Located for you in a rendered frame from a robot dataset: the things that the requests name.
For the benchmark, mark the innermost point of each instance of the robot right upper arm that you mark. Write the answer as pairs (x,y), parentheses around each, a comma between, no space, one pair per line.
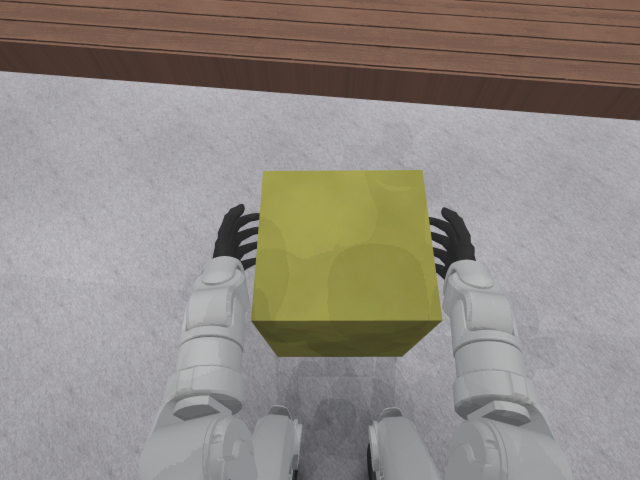
(485,449)

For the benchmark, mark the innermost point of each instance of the right robot forearm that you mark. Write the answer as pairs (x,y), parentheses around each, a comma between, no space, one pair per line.
(491,378)

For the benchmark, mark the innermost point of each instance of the robot left upper arm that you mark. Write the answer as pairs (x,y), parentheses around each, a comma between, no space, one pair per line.
(213,447)

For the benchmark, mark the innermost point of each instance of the left robot thigh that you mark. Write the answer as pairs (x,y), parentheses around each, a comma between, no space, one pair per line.
(276,442)

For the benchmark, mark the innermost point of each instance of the robot thigh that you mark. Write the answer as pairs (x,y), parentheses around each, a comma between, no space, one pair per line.
(276,442)
(398,451)

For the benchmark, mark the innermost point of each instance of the carton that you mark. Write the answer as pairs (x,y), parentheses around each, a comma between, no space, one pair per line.
(344,264)

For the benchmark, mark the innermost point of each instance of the left robot forearm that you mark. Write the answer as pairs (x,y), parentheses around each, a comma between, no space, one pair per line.
(207,378)

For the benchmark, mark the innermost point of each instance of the right robot thigh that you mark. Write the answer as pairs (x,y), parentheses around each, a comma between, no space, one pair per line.
(398,451)

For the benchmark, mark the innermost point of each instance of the left robot hand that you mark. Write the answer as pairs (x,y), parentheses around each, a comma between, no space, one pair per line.
(229,239)

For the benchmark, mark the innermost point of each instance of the right robot hand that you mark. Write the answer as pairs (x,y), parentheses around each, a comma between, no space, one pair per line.
(458,245)

